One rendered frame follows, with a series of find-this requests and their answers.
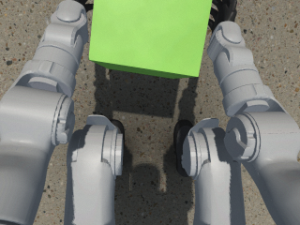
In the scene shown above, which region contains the left robot hand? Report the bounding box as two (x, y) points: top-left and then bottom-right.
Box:
(73, 0), (94, 12)

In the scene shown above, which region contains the left robot upper arm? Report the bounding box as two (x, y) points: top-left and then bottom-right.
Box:
(0, 85), (76, 225)

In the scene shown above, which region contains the left robot forearm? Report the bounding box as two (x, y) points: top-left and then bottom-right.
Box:
(0, 0), (89, 109)

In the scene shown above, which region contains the right robot forearm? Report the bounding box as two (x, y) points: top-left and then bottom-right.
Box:
(206, 21), (300, 130)

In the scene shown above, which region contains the right robot upper arm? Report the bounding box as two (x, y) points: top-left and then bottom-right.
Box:
(223, 111), (300, 225)

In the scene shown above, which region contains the right robot hand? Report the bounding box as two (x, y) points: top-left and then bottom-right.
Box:
(208, 0), (237, 34)

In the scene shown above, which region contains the robot right foot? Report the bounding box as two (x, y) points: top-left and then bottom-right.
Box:
(173, 119), (193, 177)

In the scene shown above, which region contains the robot left thigh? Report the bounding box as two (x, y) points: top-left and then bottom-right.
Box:
(64, 125), (124, 225)

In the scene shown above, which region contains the carton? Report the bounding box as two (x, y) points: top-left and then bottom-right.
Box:
(88, 0), (213, 79)

